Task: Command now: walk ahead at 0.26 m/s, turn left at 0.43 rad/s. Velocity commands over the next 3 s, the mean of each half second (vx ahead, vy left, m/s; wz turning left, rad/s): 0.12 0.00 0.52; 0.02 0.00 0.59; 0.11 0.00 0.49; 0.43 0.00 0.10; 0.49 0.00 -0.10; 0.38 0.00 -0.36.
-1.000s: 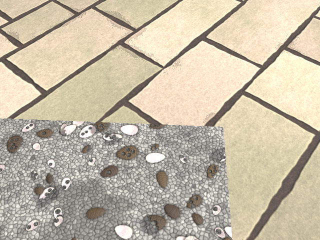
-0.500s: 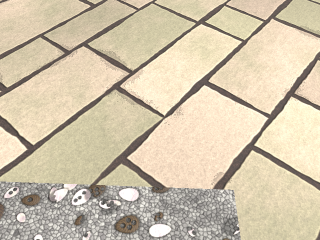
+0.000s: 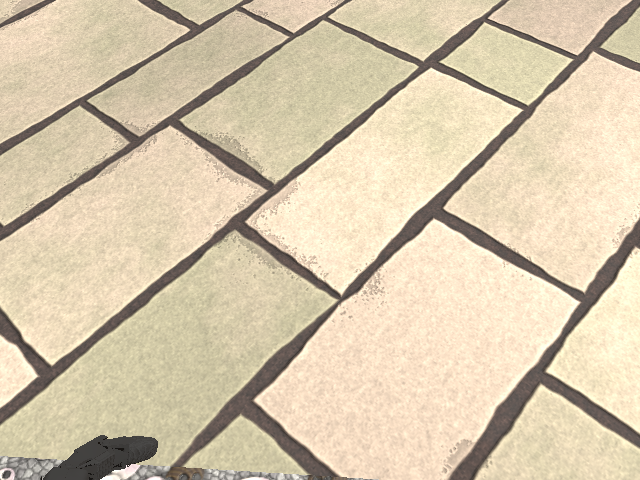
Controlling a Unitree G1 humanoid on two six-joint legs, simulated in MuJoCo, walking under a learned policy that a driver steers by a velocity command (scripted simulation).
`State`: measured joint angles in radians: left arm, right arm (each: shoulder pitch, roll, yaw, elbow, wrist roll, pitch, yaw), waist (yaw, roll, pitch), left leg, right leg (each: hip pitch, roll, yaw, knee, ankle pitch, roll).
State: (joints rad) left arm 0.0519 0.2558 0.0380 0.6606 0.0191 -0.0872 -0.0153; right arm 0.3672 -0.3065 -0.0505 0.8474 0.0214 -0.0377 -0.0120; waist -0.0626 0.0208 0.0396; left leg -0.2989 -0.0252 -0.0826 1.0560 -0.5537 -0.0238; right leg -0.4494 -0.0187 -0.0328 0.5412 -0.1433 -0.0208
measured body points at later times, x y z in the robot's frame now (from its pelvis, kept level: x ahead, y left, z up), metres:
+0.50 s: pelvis +0.09 +0.03 +0.01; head +0.14 +0.07 +0.45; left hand +0.16 +0.35 -0.11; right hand +0.33 -0.20 -0.07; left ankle +0.12 +0.13 -0.73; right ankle +0.10 -0.12 -0.65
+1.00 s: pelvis +0.12 +0.00 +0.01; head +0.16 +0.00 +0.46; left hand +0.07 +0.31 -0.08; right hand +0.41 -0.17 -0.09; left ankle +0.03 +0.11 -0.65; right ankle +0.19 -0.10 -0.73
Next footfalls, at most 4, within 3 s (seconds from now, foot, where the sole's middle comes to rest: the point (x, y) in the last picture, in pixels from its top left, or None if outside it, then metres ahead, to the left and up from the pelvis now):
0.36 left None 0.16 0.15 -0.77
0.80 right None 0.22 -0.07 -0.77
1.22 left None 0.05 0.14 -0.76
1.74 right None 0.36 0.12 -0.77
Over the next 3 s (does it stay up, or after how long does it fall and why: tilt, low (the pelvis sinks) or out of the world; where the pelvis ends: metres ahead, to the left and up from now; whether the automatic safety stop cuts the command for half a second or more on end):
stays up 0.68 0.56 0.01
